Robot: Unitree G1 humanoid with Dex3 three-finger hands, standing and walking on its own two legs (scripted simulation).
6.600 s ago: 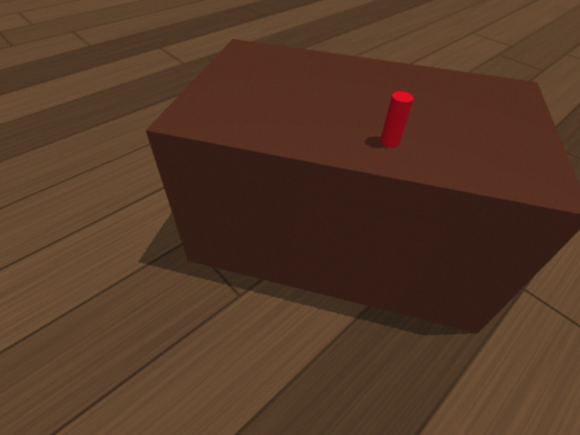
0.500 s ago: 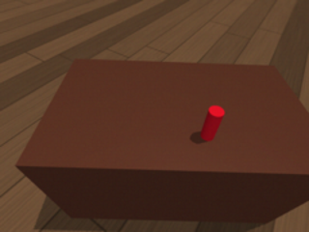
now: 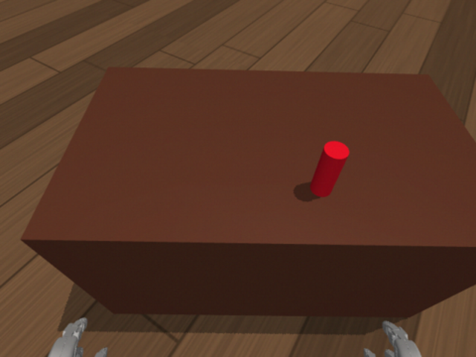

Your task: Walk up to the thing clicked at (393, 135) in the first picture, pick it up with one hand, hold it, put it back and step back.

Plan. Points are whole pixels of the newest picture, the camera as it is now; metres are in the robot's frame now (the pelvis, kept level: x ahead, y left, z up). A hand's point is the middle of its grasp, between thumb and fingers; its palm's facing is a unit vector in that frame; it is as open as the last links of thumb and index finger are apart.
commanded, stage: rise first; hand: right
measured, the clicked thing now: (327, 170) +0.53 -0.21 -0.06
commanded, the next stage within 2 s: go down in 1.38 s
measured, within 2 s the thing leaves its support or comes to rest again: neither
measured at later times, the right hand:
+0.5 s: hand (392, 331) +0.19 -0.25 -0.06, palm faces +0.28 +0.89 -0.36, open 16.8 cm
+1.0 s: hand (403, 324) +0.19 -0.25 -0.01, palm faces +0.30 +0.89 -0.35, open 17.2 cm
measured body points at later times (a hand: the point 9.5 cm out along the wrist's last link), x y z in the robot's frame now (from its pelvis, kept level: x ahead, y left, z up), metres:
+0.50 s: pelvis +0.02 +0.02 +0.00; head +0.03 +0.02 +0.45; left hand +0.18 +0.27 -0.09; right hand +0.17 -0.30 -0.04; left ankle -0.01 +0.14 -0.74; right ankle +0.01 -0.12 -0.74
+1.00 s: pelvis +0.01 +0.02 +0.00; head +0.01 +0.03 +0.45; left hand +0.17 +0.28 -0.09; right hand +0.17 -0.29 +0.01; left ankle -0.01 +0.14 -0.74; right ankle +0.01 -0.12 -0.74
